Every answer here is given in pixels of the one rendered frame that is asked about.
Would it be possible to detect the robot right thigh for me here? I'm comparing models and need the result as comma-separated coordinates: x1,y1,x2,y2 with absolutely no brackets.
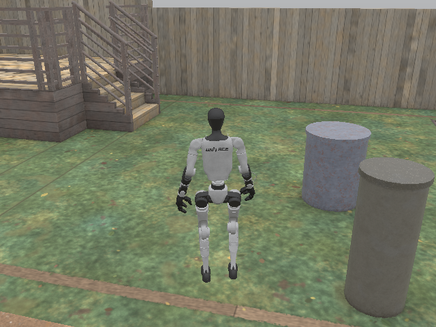
227,189,241,234

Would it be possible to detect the robot left hand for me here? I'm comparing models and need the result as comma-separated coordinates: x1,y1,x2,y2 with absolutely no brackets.
176,195,192,213

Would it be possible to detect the robot right hand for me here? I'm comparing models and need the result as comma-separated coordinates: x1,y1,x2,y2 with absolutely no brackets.
240,187,255,201

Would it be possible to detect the robot left upper arm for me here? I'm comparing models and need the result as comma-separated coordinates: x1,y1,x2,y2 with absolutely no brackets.
185,138,202,177

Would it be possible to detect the right robot forearm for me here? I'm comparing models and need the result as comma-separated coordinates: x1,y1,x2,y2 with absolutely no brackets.
242,164,253,189

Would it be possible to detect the robot right upper arm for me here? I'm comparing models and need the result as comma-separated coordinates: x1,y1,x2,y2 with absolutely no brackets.
231,137,249,174

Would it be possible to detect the left robot forearm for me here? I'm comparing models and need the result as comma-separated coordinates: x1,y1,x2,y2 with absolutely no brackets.
178,166,191,197

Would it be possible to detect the humanoid robot torso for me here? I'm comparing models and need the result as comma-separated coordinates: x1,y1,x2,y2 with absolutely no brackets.
201,136,233,204

